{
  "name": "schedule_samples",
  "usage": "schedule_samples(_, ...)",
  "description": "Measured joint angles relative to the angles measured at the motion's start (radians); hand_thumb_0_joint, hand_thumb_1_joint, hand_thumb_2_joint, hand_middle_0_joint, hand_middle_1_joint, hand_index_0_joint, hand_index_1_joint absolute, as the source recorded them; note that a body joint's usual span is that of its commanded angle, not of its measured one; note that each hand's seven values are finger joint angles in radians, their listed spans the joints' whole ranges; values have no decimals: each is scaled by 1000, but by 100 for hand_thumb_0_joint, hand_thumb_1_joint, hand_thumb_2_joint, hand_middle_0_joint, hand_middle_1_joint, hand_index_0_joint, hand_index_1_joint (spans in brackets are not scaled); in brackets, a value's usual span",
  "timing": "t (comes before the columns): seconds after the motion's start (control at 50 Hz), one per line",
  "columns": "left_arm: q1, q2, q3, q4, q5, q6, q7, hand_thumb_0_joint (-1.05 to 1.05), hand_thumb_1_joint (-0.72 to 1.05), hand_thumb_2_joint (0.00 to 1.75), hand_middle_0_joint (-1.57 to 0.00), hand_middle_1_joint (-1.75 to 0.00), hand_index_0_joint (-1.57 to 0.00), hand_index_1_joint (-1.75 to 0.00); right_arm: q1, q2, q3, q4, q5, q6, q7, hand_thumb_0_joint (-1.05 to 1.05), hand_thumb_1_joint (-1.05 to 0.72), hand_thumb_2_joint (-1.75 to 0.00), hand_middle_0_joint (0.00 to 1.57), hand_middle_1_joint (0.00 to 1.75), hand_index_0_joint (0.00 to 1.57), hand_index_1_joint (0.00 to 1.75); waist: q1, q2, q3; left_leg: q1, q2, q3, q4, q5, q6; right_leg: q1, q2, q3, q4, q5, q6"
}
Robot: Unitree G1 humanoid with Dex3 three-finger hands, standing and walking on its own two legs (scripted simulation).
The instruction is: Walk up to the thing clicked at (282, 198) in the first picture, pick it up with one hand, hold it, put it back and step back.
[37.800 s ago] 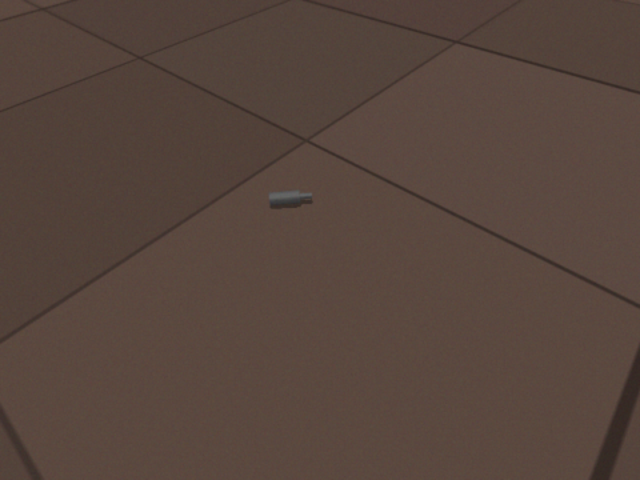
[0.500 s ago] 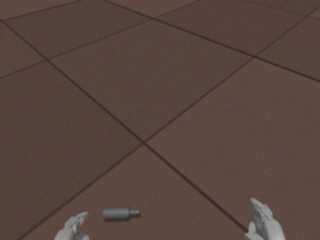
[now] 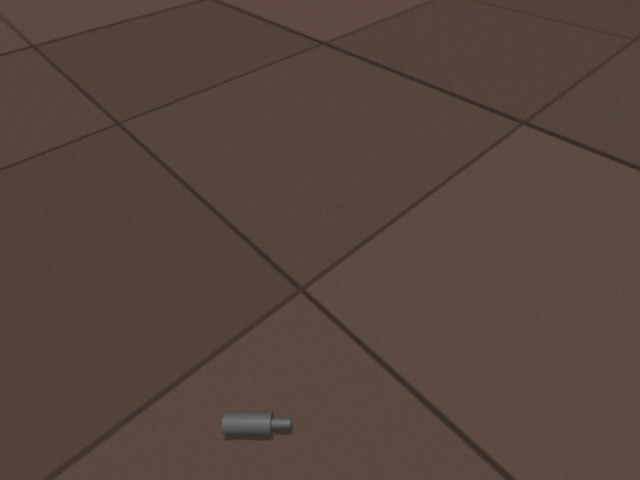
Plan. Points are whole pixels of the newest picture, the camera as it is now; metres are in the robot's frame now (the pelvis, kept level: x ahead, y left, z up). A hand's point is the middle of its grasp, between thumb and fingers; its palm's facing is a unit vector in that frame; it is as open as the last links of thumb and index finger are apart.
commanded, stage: stand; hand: left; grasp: from above
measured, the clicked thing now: (257, 422) +0.44 +0.23 -0.74
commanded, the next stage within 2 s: none
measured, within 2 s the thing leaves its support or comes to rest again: neither
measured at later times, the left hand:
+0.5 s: hand out of the picture +0.04 +0.24 -0.15, palm faces +0.02 -0.94 -0.34, open 7.4 cm
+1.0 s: hand out of the picture +0.08 +0.23 -0.14, palm faces +0.00 -0.94 -0.33, open 7.4 cm
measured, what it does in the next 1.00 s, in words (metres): stands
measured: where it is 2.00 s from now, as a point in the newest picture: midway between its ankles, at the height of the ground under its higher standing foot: outside the picture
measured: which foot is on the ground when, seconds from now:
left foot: down 0.00-1.00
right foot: down 0.00-1.00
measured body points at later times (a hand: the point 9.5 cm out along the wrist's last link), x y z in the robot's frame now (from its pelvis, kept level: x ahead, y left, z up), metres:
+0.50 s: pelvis -0.01 +0.00 +0.02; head -0.01 -0.01 +0.46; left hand +0.04 +0.28 -0.12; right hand +0.06 -0.29 -0.13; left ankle +0.01 +0.10 -0.73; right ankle +0.00 -0.13 -0.73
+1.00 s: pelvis +0.01 -0.01 +0.02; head +0.01 -0.01 +0.47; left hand +0.08 +0.28 -0.12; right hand +0.07 -0.30 -0.13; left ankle +0.01 +0.10 -0.73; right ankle +0.00 -0.13 -0.73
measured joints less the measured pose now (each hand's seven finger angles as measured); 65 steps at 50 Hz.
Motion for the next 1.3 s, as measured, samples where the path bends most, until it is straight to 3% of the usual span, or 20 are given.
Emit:
schedule_samples(0.18,-22,-10,-7,140,-8,-12,1,1,91,89,-20,-30,-20,-30,-19,9,8,87,14,5,-5,0,-90,-90,20,30,20,30,4,8,17,97,-5,0,-137,71,1,91,-7,2,-124,64,4)
schedule_samples(0.46,-60,14,-6,224,-7,-24,-3,1,91,89,-20,-30,-20,-30,-45,-14,6,147,20,10,1,0,-90,-90,20,30,20,30,-3,13,21,129,2,-5,-212,118,-6,124,-1,-2,-201,113,-1)
schedule_samples(1.3,-131,33,-12,252,-23,-30,-18,0,91,89,-20,-30,-20,-30,-83,-40,30,175,30,-3,5,0,-90,-90,20,30,20,30,-14,8,19,155,15,4,-253,113,-13,151,11,8,-254,118,-7)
